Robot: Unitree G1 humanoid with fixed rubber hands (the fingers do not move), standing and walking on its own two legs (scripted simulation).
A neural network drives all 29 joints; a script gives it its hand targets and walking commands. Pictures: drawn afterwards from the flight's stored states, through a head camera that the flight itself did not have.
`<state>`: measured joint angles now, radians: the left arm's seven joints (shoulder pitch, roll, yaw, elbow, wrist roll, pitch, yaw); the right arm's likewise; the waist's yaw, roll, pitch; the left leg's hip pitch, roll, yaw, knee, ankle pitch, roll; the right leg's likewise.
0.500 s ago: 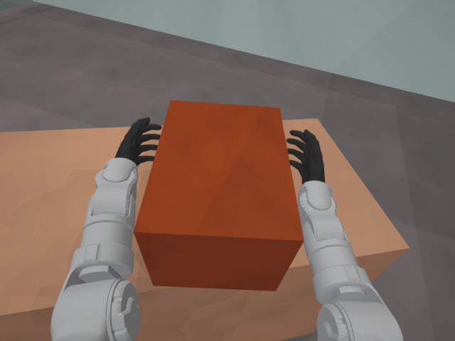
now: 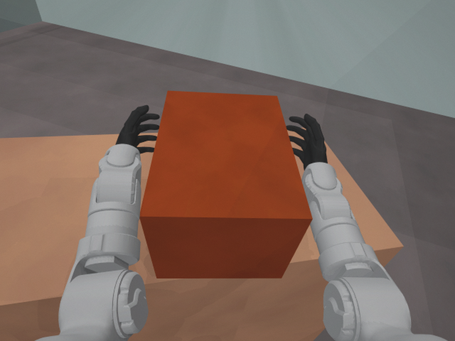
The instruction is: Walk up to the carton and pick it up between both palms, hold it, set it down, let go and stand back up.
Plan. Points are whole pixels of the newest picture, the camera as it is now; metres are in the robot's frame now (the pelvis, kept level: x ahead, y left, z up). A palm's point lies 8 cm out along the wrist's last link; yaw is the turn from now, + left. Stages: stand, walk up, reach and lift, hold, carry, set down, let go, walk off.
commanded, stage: reach and lift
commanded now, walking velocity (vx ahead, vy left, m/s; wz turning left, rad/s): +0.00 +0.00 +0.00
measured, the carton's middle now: (221, 179) +0.41 -0.01 +0.10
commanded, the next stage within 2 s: hold in 1.42 s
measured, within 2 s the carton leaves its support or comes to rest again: neither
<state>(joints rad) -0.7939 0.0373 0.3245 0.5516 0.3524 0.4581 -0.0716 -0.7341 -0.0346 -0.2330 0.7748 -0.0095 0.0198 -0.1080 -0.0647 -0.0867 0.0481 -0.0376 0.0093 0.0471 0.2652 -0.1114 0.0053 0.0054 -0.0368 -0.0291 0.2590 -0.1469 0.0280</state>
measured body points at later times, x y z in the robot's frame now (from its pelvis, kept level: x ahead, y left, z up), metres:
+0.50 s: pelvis +0.00 -0.02 +0.00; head -0.04 +0.02 +0.45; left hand +0.38 +0.16 +0.19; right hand +0.39 -0.17 +0.21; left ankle +0.03 +0.11 -0.75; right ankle +0.01 -0.14 -0.75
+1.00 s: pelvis +0.01 -0.01 +0.00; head -0.04 +0.02 +0.45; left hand +0.40 +0.15 +0.21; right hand +0.40 -0.17 +0.23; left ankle +0.03 +0.11 -0.75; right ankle +0.01 -0.14 -0.75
